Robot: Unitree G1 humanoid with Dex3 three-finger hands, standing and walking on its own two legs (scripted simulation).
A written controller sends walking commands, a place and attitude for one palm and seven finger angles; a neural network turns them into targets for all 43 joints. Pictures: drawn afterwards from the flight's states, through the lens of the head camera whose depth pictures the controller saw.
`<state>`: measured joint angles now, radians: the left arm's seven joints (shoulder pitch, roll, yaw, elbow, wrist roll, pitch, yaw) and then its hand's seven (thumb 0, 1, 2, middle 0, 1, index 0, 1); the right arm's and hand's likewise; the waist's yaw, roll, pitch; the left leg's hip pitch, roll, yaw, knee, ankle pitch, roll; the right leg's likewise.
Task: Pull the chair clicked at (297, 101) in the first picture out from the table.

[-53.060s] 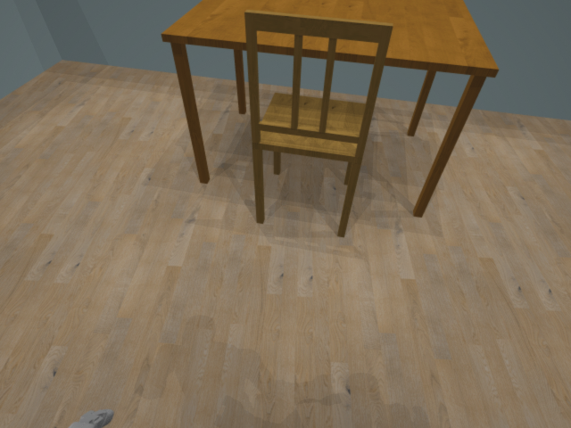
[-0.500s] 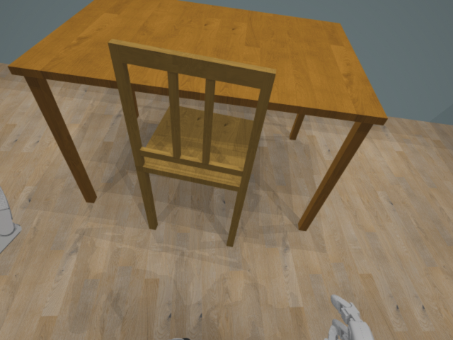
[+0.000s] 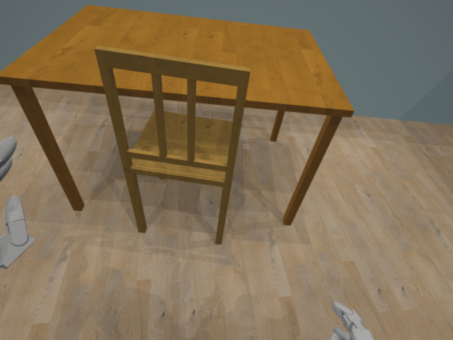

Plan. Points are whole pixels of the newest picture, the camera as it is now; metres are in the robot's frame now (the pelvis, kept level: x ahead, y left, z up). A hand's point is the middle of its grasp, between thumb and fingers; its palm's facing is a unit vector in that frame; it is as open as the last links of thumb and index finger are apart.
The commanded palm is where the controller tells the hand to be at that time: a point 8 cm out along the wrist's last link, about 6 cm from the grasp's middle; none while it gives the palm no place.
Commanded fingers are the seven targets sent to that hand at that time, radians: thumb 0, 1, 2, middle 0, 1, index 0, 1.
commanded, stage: stop stepping back and stand still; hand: left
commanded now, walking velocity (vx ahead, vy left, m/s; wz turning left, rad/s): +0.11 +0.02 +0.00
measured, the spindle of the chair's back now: (160, 119) +0.76 +0.24 -0.06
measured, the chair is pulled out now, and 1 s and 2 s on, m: -0.09 -0.09 -0.09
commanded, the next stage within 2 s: let the arm hang, fingers relaxed in 0.64 s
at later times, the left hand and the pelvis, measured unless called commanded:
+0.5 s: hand (52, 209) +0.23 +0.25 +0.17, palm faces +0.35 -0.81 -0.47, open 7.4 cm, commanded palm +0.17 +0.30 +0.18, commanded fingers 0.00 0.90 0.90 -0.20 -0.30 -0.20 -0.30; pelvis +0.03 +0.00 +0.00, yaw -1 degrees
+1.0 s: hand out of the picture +0.11 +0.17 -0.15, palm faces -0.01 -0.98 -0.19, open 7.4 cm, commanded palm none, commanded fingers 0.00 0.90 0.90 -0.20 -0.30 -0.20 -0.30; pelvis +0.02 -0.01 -0.01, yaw +2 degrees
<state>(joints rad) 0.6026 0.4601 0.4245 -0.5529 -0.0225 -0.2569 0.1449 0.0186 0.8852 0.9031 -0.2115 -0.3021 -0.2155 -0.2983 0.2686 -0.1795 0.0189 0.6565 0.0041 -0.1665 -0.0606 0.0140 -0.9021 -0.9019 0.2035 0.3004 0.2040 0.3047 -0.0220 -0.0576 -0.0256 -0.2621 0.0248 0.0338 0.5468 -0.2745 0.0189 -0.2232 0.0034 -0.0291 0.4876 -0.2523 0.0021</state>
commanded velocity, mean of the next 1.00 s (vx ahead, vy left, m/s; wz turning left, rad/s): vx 0.01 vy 0.00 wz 0.00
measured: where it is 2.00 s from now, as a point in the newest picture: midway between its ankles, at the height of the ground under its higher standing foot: outside the picture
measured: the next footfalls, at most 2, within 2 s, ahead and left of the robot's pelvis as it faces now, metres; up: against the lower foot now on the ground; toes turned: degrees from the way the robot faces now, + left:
none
